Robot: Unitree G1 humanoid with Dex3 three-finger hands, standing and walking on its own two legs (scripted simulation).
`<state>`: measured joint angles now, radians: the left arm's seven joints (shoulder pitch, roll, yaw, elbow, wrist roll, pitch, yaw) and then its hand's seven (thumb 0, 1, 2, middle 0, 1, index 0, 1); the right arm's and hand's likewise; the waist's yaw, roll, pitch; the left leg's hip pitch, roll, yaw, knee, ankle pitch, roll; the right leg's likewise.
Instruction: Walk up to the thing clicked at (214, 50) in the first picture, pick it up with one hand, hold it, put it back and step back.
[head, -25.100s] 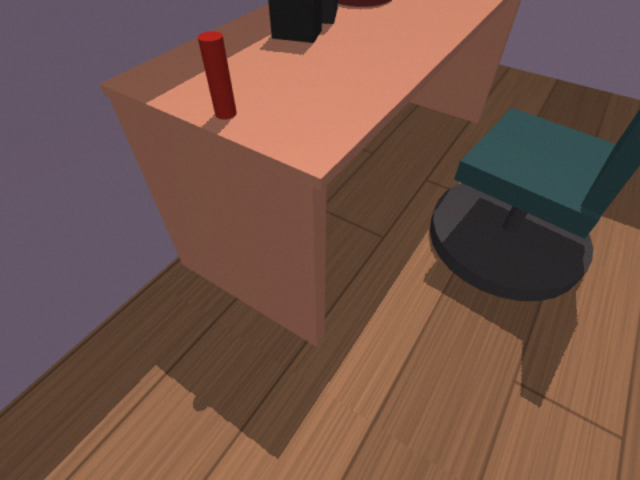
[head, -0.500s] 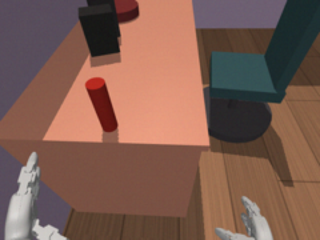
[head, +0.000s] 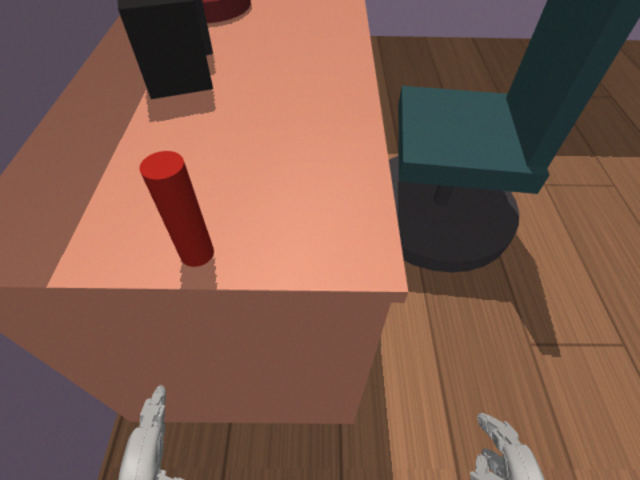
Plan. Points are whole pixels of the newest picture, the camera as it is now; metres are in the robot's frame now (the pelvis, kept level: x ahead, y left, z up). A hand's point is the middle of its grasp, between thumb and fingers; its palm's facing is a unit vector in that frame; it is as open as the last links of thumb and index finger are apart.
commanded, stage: home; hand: left
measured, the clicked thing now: (181, 214) +0.44 +0.21 +0.08
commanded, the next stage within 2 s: none
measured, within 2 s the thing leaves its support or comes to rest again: neither
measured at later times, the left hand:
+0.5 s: hand out of the picture +0.11 +0.24 -0.13, palm faces -0.04 -0.92 -0.38, open 17.6 cm
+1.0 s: hand out of the picture +0.02 +0.25 -0.14, palm faces -0.04 -0.93 -0.37, open 17.6 cm
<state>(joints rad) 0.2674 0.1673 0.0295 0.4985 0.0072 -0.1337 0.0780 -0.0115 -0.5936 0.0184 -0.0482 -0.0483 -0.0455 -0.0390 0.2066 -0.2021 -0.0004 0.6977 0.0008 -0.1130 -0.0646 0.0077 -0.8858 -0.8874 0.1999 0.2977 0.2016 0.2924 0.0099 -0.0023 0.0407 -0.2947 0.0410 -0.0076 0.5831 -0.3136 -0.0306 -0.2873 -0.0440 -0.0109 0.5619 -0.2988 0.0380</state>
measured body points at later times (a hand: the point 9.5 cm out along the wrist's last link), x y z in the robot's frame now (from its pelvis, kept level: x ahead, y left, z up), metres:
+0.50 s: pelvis +0.00 +0.00 +0.00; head +0.00 -0.01 +0.45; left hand +0.11 +0.29 -0.11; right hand +0.11 -0.29 -0.12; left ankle -0.01 +0.14 -0.73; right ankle +0.00 -0.14 -0.73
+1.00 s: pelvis -0.02 -0.01 +0.01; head -0.03 -0.01 +0.46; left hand +0.02 +0.30 -0.12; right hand +0.02 -0.31 -0.12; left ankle -0.01 +0.14 -0.73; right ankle +0.00 -0.14 -0.73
